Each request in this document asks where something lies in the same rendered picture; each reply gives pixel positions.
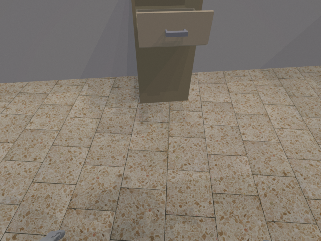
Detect cabinet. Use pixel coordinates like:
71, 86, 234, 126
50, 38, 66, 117
131, 0, 203, 104

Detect drawer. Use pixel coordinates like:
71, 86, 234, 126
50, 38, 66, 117
136, 8, 214, 48

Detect left robot hand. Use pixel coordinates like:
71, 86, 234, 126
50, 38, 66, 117
40, 230, 65, 241

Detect handle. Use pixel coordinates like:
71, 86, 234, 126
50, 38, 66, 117
165, 29, 188, 37

